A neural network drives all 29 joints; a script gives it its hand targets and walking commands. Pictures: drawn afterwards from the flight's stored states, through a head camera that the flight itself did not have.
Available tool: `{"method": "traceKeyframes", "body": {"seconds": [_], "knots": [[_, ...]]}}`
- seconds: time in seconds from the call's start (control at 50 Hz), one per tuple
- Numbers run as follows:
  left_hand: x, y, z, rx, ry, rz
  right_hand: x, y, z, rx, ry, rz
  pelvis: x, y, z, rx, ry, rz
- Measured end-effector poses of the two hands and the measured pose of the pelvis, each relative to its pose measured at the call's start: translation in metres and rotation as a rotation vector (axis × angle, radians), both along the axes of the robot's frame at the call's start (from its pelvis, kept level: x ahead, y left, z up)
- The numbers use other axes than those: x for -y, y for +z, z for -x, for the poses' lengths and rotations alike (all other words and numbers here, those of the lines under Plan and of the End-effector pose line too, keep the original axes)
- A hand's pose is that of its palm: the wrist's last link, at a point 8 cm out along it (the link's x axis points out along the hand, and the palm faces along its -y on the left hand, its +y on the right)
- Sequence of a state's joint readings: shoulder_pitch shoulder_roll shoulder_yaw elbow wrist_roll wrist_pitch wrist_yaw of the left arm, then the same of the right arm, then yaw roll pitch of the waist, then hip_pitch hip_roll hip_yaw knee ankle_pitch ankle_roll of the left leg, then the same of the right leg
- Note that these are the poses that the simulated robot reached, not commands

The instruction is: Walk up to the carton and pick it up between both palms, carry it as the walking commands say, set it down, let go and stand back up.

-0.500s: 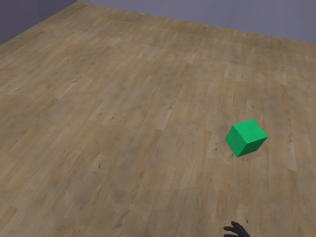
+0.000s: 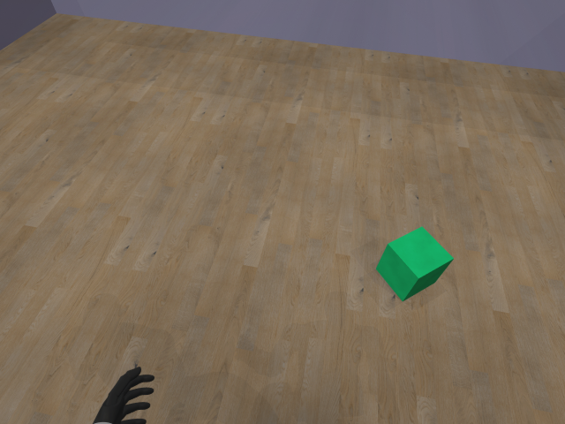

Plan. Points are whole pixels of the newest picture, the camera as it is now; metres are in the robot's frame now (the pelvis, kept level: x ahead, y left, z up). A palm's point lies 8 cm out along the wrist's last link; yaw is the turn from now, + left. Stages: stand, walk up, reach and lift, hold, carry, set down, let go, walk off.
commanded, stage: walk up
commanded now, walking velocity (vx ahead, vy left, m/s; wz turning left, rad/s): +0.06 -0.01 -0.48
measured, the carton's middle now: (412, 264) +0.75 -0.58 -0.68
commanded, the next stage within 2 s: none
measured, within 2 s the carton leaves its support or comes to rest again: neither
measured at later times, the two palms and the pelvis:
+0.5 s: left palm (93, 413) +0.20 +0.27 -0.12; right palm out of the picture +0.06 -0.25 -0.11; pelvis +0.05 +0.03 +0.00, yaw -17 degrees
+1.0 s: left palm (154, 372) +0.24 +0.18 -0.10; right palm out of the picture -0.04 -0.27 -0.13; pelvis +0.02 +0.00 +0.00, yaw -33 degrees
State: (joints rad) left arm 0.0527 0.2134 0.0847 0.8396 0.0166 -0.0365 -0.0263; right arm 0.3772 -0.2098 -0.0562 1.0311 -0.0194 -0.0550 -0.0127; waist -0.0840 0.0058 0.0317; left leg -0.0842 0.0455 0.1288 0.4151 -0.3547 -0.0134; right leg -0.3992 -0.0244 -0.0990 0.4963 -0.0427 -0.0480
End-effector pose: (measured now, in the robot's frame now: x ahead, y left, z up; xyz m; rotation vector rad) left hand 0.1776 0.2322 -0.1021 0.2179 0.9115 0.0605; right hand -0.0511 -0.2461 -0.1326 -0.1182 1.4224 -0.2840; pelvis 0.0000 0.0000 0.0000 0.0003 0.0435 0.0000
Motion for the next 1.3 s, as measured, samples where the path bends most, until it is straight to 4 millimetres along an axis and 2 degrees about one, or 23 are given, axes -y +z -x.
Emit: {"method": "traceKeyframes", "body": {"seconds": [0.02, 0.06, 0.14, 0.18, 0.24, 0.3, 0.34, 0.4, 0.44, 0.52, 0.6, 0.68, 0.78, 0.84, 0.96, 1.08, 1.12, 1.18, 1.24, 1.3], "knots": [[0.003, -0.002, -0.008, 0.006, 0.001, -0.01, 0.008, -0.005, -0.011, 0.002, -0.005, 0.01, 0.004, -0.004, -0.006, 0.0, -0.01, -0.004], [0.004, -0.007, -0.01, -0.022, 0.016, -0.028, 0.024, -0.009, -0.041, 0.045, -0.003, 0.033, 0.009, -0.006, -0.012, 0.002, -0.037, -0.007], [-0.006, -0.013, 0.016, -0.164, 0.055, -0.081, 0.041, -0.004, -0.111, 0.186, 0.037, 0.053, 0.014, -0.003, -0.019, 0.006, -0.094, -0.021], [-0.01, -0.014, 0.028, -0.22, 0.058, -0.1, 0.042, -0.001, -0.137, 0.237, 0.051, 0.053, 0.013, -0.001, -0.022, 0.005, -0.12, -0.025], [-0.017, -0.014, 0.039, -0.267, 0.06, -0.113, 0.038, 0.002, -0.163, 0.283, 0.056, 0.046, 0.01, 0.0, -0.025, 0.006, -0.155, -0.026], [-0.024, -0.014, 0.041, -0.285, 0.054, -0.115, 0.027, 0.004, -0.172, 0.303, 0.045, 0.038, 0.003, 0.0, -0.031, 0.006, -0.189, -0.023], [-0.03, -0.015, 0.037, -0.285, 0.042, -0.112, 0.02, 0.006, -0.171, 0.306, 0.028, 0.04, -0.003, 0.0, -0.035, 0.005, -0.209, -0.017], [-0.039, -0.021, 0.021, -0.271, 0.008, -0.098, 0.011, 0.009, -0.159, 0.303, -0.013, 0.069, -0.015, -0.003, -0.042, 0.0, -0.238, 0.0], [-0.042, -0.025, 0.005, -0.241, -0.024, -0.085, 0.008, 0.011, -0.144, 0.287, -0.037, 0.103, -0.022, -0.006, -0.045, -0.002, -0.252, 0.009], [-0.032, -0.018, -0.029, -0.186, -0.11, -0.064, 0.005, 0.023, -0.104, 0.218, -0.09, 0.138, -0.028, 0.003, -0.047, 0.001, -0.307, 0.033], [-0.014, -0.017, -0.053, -0.171, -0.191, -0.034, 0.006, 0.03, -0.075, 0.201, -0.162, 0.159, -0.028, 0.007, -0.047, 0.004, -0.36, 0.043], [0.018, -0.015, -0.073, -0.155, -0.295, -0.021, 0.009, 0.026, -0.047, 0.196, -0.237, 0.161, -0.022, 0.005, -0.044, 0.006, -0.409, 0.04], [0.062, -0.011, -0.094, -0.063, -0.422, -0.064, 0.02, 0.002, -0.011, 0.188, -0.315, 0.13, -0.002, -0.01, -0.035, 0.014, -0.462, 0.001], [0.071, -0.006, -0.087, -0.07, -0.45, -0.098, 0.023, -0.007, -0.001, 0.191, -0.365, 0.109, 0.001, -0.011, -0.029, 0.021, -0.494, -0.006], [0.057, 0.003, -0.068, -0.138, -0.475, -0.181, 0.023, 0.001, -0.013, 0.266, -0.391, 0.086, 0.0, 0.0, -0.02, 0.036, -0.558, -0.022], [0.042, -0.005, -0.067, -0.167, -0.498, -0.184, 0.022, 0.016, -0.018, 0.303, -0.404, 0.138, -0.01, 0.0, -0.016, 0.034, -0.617, -0.003], [0.029, -0.008, -0.065, -0.182, -0.484, -0.192, 0.019, 0.021, -0.016, 0.29, -0.389, 0.146, -0.017, 0.0, -0.02, 0.022, -0.621, 0.004], [0.001, -0.01, -0.06, -0.225, -0.488, -0.221, 0.014, 0.033, -0.02, 0.297, -0.379, 0.167, -0.031, 0.002, -0.029, 0.003, -0.634, 0.003], [-0.026, -0.015, -0.066, -0.263, -0.508, -0.244, 0.002, 0.039, -0.022, 0.304, -0.382, 0.202, -0.047, -0.001, -0.042, -0.009, -0.656, -0.002], [-0.035, -0.015, -0.086, -0.278, -0.544, -0.265, -0.021, 0.041, -0.011, 0.275, -0.423, 0.204, -0.059, 0.001, -0.055, -0.001, -0.704, 0.001]]}}
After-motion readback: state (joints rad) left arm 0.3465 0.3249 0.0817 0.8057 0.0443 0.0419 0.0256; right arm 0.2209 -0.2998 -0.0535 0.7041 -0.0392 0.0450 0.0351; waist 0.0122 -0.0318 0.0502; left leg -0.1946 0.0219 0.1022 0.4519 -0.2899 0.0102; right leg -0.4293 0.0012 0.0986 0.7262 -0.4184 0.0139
